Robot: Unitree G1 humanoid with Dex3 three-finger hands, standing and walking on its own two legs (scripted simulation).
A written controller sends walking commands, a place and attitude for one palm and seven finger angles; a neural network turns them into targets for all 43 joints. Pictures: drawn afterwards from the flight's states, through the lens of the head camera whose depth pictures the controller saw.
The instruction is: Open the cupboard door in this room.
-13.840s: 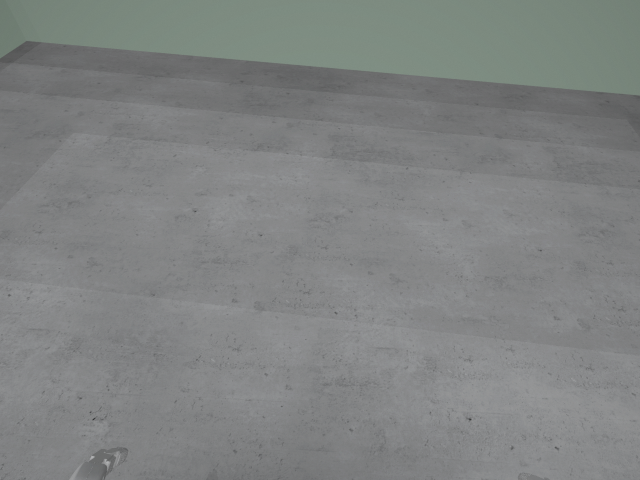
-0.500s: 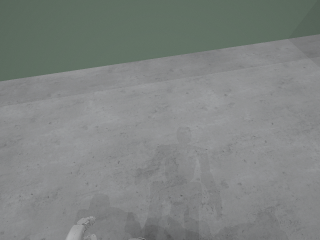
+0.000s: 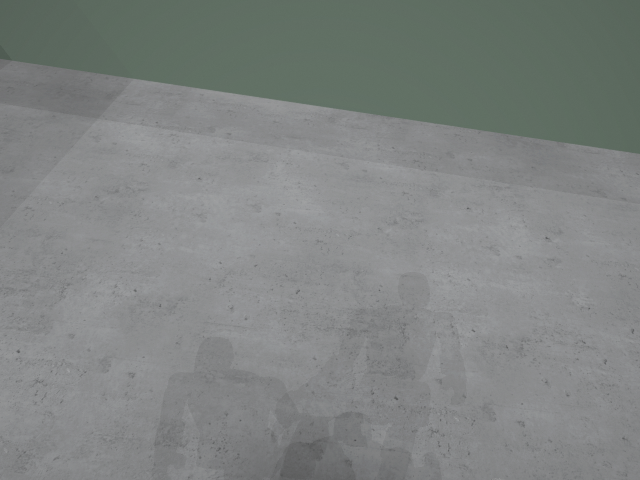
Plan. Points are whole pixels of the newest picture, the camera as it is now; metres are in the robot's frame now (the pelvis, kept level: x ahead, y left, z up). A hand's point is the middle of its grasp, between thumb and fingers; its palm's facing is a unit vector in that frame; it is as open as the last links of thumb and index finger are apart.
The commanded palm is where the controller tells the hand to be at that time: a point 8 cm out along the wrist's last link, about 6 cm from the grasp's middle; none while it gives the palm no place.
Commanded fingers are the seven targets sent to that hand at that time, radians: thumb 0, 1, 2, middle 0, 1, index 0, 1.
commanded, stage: turn or walk to find it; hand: left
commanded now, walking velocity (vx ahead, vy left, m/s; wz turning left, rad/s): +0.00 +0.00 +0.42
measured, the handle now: out of the picture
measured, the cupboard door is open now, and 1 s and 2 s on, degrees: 0 0 0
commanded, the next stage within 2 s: none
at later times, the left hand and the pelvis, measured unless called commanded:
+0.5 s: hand out of the picture +0.05 +0.24 -0.15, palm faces +0.17 -0.95 -0.25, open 7.3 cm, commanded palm none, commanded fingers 0.00 0.90 0.90 -0.20 -0.30 -0.20 -0.30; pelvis -0.03 +0.02 +0.01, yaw +10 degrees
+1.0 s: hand out of the picture -0.08 +0.14 -0.14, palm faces +0.44 -0.85 -0.29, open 7.3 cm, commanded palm none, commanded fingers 0.00 0.90 0.90 -0.20 -0.30 -0.20 -0.30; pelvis -0.04 -0.06 +0.01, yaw +25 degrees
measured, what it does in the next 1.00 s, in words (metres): steps on the spot, turning left: left foot, then right foot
